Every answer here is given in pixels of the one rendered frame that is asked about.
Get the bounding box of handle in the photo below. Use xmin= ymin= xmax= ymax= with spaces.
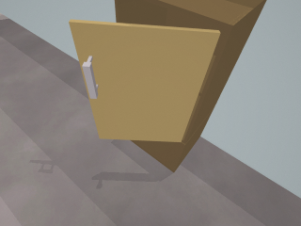
xmin=82 ymin=56 xmax=99 ymax=99

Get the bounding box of cupboard door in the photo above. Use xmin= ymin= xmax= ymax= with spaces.
xmin=69 ymin=19 xmax=221 ymax=142

